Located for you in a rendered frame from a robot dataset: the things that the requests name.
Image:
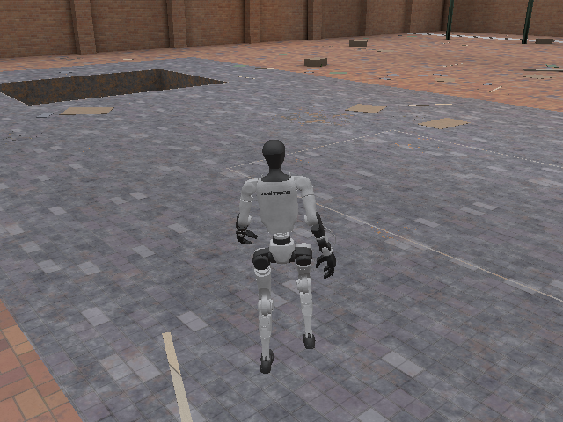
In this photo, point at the robot left thigh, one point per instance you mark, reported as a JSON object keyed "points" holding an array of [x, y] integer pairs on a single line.
{"points": [[262, 268]]}

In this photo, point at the right robot upper arm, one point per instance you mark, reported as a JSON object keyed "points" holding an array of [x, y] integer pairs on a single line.
{"points": [[308, 198]]}

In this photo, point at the robot left forearm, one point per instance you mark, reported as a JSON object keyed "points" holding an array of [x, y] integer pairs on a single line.
{"points": [[240, 230]]}

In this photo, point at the right robot hand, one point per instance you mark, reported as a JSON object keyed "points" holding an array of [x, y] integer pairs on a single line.
{"points": [[331, 263]]}

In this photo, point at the humanoid robot torso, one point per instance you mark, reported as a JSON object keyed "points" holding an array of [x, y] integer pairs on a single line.
{"points": [[278, 212]]}

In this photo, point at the robot right forearm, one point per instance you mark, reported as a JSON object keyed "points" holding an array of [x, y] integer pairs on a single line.
{"points": [[321, 238]]}

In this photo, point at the left robot hand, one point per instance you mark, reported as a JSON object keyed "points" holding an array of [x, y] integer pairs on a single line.
{"points": [[249, 234]]}

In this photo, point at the left robot upper arm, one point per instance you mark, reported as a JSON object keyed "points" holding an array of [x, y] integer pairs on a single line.
{"points": [[248, 189]]}

